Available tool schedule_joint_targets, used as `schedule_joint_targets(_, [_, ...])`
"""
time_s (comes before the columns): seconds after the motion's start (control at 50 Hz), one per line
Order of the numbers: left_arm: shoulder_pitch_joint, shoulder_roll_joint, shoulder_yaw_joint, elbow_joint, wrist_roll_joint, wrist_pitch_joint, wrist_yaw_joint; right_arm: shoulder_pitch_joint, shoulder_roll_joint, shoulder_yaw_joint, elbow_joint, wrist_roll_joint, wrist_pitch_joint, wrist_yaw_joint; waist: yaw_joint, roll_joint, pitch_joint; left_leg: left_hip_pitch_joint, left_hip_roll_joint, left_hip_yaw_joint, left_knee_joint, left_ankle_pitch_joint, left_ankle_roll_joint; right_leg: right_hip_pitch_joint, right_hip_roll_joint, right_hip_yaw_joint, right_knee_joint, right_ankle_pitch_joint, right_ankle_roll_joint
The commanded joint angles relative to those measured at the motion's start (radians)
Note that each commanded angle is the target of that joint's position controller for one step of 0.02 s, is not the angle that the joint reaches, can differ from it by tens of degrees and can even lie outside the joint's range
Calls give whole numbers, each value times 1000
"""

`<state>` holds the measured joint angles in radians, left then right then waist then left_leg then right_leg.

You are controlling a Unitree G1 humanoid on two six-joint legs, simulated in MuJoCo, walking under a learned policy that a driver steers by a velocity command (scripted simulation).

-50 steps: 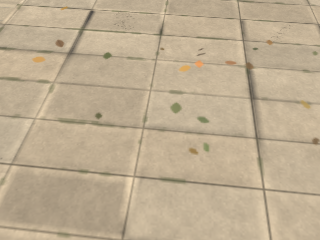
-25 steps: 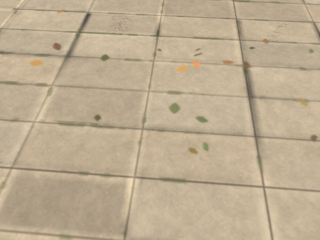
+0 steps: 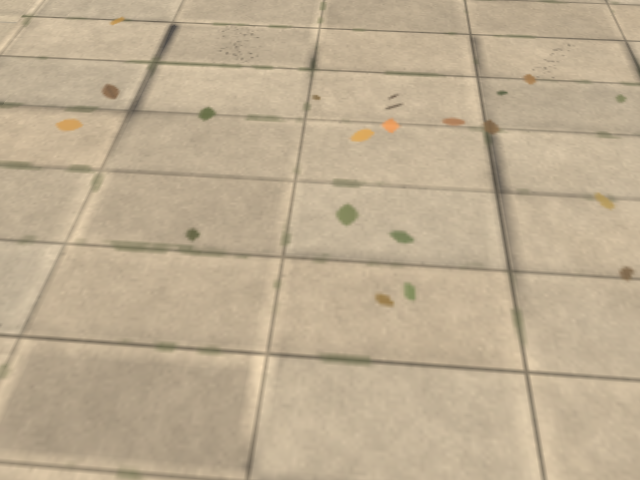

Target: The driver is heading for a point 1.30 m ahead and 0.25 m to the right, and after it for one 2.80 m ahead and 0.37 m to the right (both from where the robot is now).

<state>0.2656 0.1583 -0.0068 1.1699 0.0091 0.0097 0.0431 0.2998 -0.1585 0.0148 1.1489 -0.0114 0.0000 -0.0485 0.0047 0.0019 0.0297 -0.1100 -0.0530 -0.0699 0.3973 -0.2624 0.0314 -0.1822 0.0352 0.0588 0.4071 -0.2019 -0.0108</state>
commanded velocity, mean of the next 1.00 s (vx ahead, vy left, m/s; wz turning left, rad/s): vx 0.57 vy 0.00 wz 0.00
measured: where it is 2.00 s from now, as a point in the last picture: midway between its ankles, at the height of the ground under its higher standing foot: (397, 213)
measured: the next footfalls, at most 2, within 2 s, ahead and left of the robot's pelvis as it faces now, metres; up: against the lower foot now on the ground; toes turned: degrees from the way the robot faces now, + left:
left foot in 0.96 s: +0.56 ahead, +0.03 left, +0.00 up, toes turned +4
right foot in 1.42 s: +0.99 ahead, -0.11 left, +0.00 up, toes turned -20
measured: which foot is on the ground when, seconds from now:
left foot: down 0.00-0.50, up 0.52-0.94, down 0.96-1.00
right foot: down 0.00-0.96, up 0.98-1.00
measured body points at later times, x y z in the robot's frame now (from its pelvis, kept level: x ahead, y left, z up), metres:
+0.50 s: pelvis +0.06 -0.04 -0.01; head +0.07 -0.06 +0.44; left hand +0.15 +0.22 -0.14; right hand +0.01 -0.29 -0.17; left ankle -0.03 +0.10 -0.74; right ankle +0.07 -0.13 -0.75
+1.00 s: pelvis +0.40 -0.04 -0.04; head +0.45 -0.04 +0.41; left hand +0.30 +0.20 -0.17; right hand +0.62 -0.26 -0.14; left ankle +0.53 +0.03 -0.75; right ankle +0.11 -0.14 -0.67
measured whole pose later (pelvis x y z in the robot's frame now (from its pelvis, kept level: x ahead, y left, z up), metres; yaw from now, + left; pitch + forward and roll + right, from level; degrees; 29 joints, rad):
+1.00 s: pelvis +0.40 -0.04 -0.04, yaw -1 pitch +2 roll +1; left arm 0.52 0.18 0.04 1.08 0.01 -0.10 0.00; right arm -0.01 -0.21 -0.04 0.81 -0.04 -0.08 0.02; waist 0.04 -0.01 0.05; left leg -0.54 -0.05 0.15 0.63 -0.14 0.15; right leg 0.07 0.00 0.00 0.81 -0.44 -0.08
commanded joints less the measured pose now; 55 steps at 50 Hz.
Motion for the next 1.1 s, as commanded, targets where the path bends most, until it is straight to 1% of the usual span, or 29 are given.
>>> schedule_joint_targets(0.02, [62,79,11,-7,0,-4,3,74,-77,-12,-5,0,-4,-3,0,0,44,-78,108,-79,-73,141,26,19,-96,79,-53,116,-32])
schedule_joint_targets(0.2, [76,68,13,-4,0,-5,5,90,-64,-14,-1,0,-5,-4,0,1,47,-77,109,-76,-70,148,26,18,-96,78,-49,120,-32])
schedule_joint_targets(0.24, [81,91,25,-17,3,2,1,110,-104,-32,-8,-3,2,0,-9,27,19,-87,71,-89,-72,-320,65,-20,-28,41,9,-310,-62])
schedule_joint_targets(0.28, [-7,95,33,-83,19,3,-19,173,-148,-53,-19,-8,9,11,-58,91,137,-100,156,-269,-150,-696,149,-264,-5,39,133,-538,-79])
schedule_joint_targets(0.3, [-100,38,19,-138,19,-11,-28,199,-151,-60,-16,-2,2,9,-84,172,187,-47,256,-398,-242,-688,194,-366,11,-60,262,-325,-53])
schedule_joint_targets(0.32, [-157,48,22,-171,27,-26,-34,196,-159,-71,-19,-7,-7,10,-95,184,207,-39,344,-477,-304,-607,228,-428,-32,-92,368,-199,-40])
schedule_joint_targets(0.34, [-177,84,35,-190,29,-41,-41,182,-163,-79,-33,-16,-19,14,-87,133,180,-15,363,-490,-317,-516,237,-469,-63,-65,436,-190,-35])
schedule_joint_targets(0.38, [-143,102,48,-208,22,-64,-61,102,-174,-89,-73,-13,-46,19,-31,95,111,2,333,-390,-295,-376,211,-430,-92,-52,413,-154,-36])
schedule_joint_targets(0.44, [-22,83,59,-203,1,-71,-71,-3,-190,-101,-115,5,-65,21,57,156,92,-232,235,-201,-259,-337,165,-58,-45,-132,184,-168,-56])
schedule_joint_targets(0.48, [198,93,79,-127,-3,-70,-54,-35,-171,-102,-132,-2,-70,26,150,23,81,-447,162,-122,-55,-310,157,285,27,-213,65,-113,-46])
schedule_joint_targets(0.5, [350,139,96,-90,14,-85,-42,-65,-132,-91,-156,-14,-83,32,218,-148,21,-574,76,-17,278,-204,137,461,-100,-22,-7,-242,-61])
schedule_joint_targets(0.52, [437,234,107,-85,34,-95,-36,-97,-23,-65,-231,-6,-102,45,200,-388,-41,-761,-24,70,633,-254,104,499,-390,536,-244,-659,-139])
schedule_joint_targets(0.54, [317,194,95,-104,34,-84,-33,-106,-67,-72,-251,-22,-103,62,117,-257,23,-837,31,-7,794,-151,122,362,-448,743,-318,-797,-203])
schedule_joint_targets(0.56, [171,180,89,-159,29,-89,-39,-156,-94,-76,-269,-27,-103,76,60,-109,91,-862,110,-6,847,-18,117,262,-432,631,-290,-709,-202])
schedule_joint_targets(0.58, [127,175,87,-178,23,-101,-47,-154,-108,-79,-262,-32,-105,91,39,-23,64,-799,143,-10,821,57,99,209,-371,492,-282,-574,-189])
schedule_joint_targets(0.62, [131,145,75,-176,15,-118,-45,-113,-108,-82,-247,-45,-90,107,0,-37,40,-712,166,18,766,92,59,154,-290,329,-327,-428,-160])
schedule_joint_targets(0.7, [242,123,66,-143,8,-136,-45,-258,-102,-76,-306,-32,-55,110,24,-38,115,-794,158,98,692,179,28,160,-219,160,-375,-167,-163])
schedule_joint_targets(0.78, [285,109,55,-144,4,-148,-44,-452,-81,-59,-391,-21,-55,116,53,-46,162,-705,128,169,414,272,21,131,-194,50,-437,106,-174])
schedule_joint_targets(0.84, [298,133,55,-135,-1,-154,-36,-506,-80,-50,-427,-14,-57,113,47,-63,158,-585,95,214,256,293,68,213,-221,-22,-461,423,-166])
schedule_joint_targets(0.88, [294,165,58,-133,2,-154,-36,-465,-103,-56,-429,-11,-59,97,12,-99,86,-452,26,252,213,232,110,299,-234,-76,-328,911,-149])
schedule_joint_targets(0.92, [292,220,72,-123,20,-137,-22,-257,-165,-79,-385,-12,-64,74,-94,-161,-58,-224,-41,242,222,116,145,350,-262,-92,-25,1259,-133])
schedule_joint_targets(0.94, [266,249,82,-125,24,-122,-15,-46,-204,-99,-323,-9,-66,59,-191,-164,-160,-13,-53,229,176,85,159,305,-259,-104,225,1237,-125])
schedule_joint_targets(0.96, [234,229,82,-141,26,-118,-16,147,-261,-124,-270,-24,-68,44,-272,-135,-248,265,54,115,168,-22,184,97,-217,-107,534,973,-122])
schedule_joint_targets(0.98, [301,50,47,-184,-5,-123,-46,213,-343,-145,-255,-60,-73,40,-171,122,-357,554,360,-372,101,-420,268,-304,-57,-76,936,74,-100])
schedule_joint_targets(1.0, [292,103,60,-201,-28,-144,-56,181,-315,-143,-247,-39,-72,62,-144,166,-408,559,432,-811,-141,-579,299,-481,31,61,1086,-216,-124])
schedule_joint_targets(1.02, [159,147,71,-241,-29,-141,-45,49,-255,-132,-248,-38,-80,67,-97,97,-188,393,392,-626,-171,-530,251,-570,-55,53,1092,-91,-143])
schedule_joint_targets(1.04, [112,145,68,-251,-21,-140,-46,-2,-178,-115,-252,-32,-94,71,-75,-12,-102,213,378,-463,-189,-371,225,-531,-100,37,1034,-18,-146])
schedule_joint_targets(1.06, [102,118,65,-247,-11,-128,-52,-32,-138,-103,-244,-37,-105,71,-33,-49,-44,77,343,-345,-215,-271,190,-477,-130,40,985,-2,-144])
schedule_joint_targets(1.1, [138,65,57,-250,17,-91,-74,-16,-91,-82,-209,-26,-122,64,33,8,12,-89,295,-171,-266,-190,129,-405,-166,47,923,3,-123])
